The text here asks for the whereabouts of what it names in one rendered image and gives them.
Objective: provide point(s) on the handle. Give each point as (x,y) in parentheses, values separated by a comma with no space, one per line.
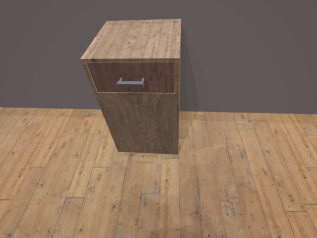
(130,84)

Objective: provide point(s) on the drawer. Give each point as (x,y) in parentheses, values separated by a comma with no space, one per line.
(159,75)

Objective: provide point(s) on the cabinet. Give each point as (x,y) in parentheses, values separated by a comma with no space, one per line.
(139,122)

